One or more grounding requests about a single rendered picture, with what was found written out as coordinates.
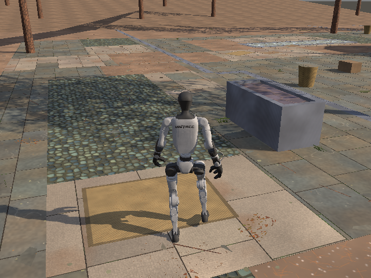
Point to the robot right forearm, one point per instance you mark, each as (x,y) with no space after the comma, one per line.
(214,156)

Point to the humanoid robot head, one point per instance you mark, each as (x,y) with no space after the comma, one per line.
(185,101)

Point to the robot left forearm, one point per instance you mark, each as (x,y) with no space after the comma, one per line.
(158,151)

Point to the robot right foot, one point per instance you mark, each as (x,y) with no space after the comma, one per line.
(205,217)

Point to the robot left hand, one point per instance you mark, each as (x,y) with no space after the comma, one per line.
(161,158)

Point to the right robot upper arm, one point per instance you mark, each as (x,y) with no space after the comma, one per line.
(203,122)

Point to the left robot upper arm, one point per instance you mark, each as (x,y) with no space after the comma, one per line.
(164,131)

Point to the robot right hand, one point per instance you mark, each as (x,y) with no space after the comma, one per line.
(218,170)

